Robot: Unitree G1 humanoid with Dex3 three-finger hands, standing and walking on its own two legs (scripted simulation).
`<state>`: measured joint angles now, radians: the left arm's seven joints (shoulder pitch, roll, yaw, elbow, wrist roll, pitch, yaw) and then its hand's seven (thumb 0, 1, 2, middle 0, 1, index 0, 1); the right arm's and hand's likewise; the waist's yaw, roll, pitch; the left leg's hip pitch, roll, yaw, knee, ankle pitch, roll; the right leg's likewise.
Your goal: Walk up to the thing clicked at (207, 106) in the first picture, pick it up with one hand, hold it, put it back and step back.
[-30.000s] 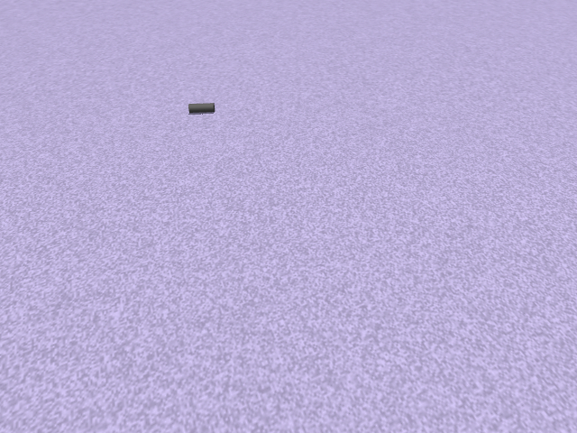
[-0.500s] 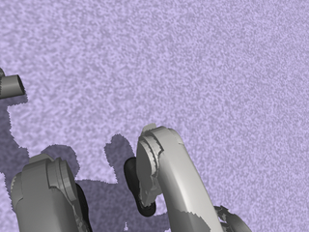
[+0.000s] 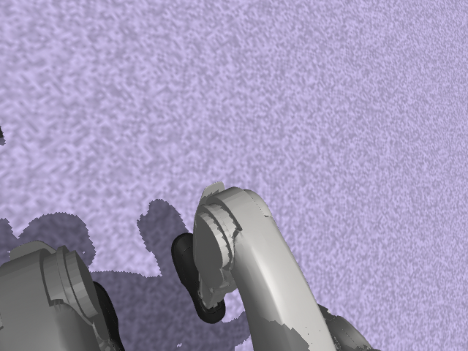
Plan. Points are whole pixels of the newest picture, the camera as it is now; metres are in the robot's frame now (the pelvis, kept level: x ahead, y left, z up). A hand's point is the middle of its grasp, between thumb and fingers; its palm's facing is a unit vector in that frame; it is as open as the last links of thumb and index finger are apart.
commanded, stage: rest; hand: left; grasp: from above
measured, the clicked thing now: out of the picture +0.49 +0.30 -0.27
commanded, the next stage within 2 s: open in 0.74 s
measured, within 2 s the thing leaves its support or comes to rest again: rests again in 0.96 s
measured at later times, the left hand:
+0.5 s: hand out of the picture +0.48 +0.29 -0.26, palm faces -0.46 -0.14 -0.88, open 8.2 cm
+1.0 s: hand out of the picture +0.48 +0.29 -0.26, palm faces -0.46 -0.14 -0.88, open 8.3 cm
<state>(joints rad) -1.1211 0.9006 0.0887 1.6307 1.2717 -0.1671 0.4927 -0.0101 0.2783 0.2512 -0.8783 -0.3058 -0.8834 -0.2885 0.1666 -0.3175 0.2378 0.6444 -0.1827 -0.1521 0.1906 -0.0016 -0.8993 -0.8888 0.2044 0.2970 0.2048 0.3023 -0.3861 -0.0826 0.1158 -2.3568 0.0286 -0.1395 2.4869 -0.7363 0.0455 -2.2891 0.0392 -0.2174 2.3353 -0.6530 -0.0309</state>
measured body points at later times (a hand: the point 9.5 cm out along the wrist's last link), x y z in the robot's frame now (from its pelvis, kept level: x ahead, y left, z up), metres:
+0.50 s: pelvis +0.00 +0.00 +0.00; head +0.29 +0.11 +0.31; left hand +0.50 +0.30 -0.21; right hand +0.03 -0.25 -0.06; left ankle +0.06 +0.11 -0.28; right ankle +0.10 -0.10 -0.28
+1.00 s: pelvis -0.01 +0.00 +0.00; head +0.29 +0.12 +0.31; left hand +0.50 +0.30 -0.21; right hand +0.02 -0.25 -0.05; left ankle +0.06 +0.11 -0.28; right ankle +0.10 -0.10 -0.28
